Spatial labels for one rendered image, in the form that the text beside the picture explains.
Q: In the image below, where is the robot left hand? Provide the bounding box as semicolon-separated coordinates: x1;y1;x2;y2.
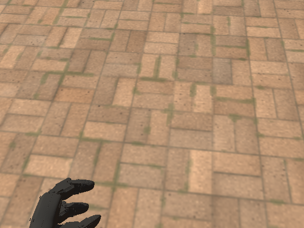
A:
29;178;101;228

